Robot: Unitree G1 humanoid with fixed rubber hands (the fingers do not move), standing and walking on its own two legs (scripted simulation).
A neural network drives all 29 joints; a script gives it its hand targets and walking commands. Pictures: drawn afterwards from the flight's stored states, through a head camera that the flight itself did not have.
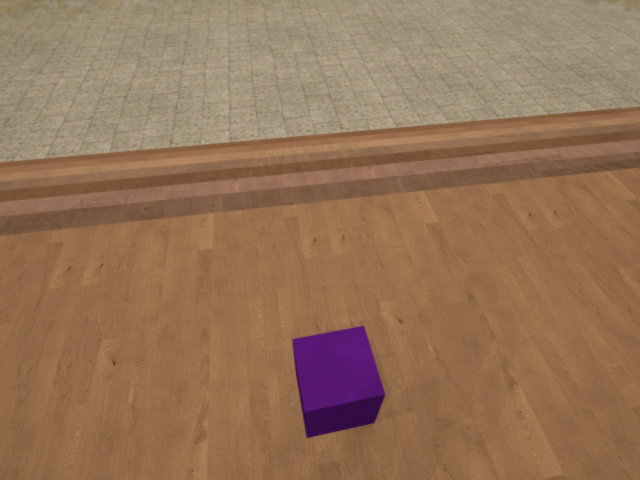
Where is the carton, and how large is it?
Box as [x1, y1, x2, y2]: [292, 326, 384, 437]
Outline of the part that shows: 363,326 292,339 296,376 307,437 374,422 384,396 384,392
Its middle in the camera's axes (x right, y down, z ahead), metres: +0.04 +0.41 +1.13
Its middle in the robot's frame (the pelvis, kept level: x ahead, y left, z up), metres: +0.47 -0.03 -0.65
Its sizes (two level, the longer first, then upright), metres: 0.210 0.200 0.250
